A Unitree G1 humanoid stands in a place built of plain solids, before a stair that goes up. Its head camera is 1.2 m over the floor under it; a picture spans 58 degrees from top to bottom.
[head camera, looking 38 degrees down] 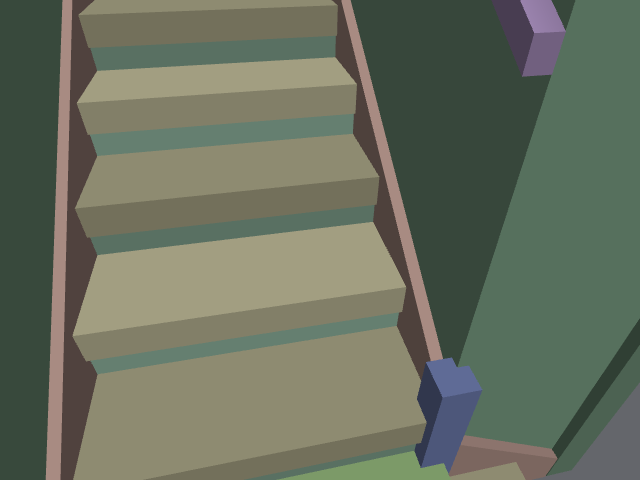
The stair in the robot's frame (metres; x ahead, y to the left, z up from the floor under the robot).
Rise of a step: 0.18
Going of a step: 0.29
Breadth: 0.86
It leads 11 degrees to the left of straight ahead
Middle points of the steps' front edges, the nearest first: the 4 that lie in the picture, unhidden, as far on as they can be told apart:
0.49 0.14 0.18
0.77 0.18 0.36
1.06 0.24 0.55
1.35 0.30 0.73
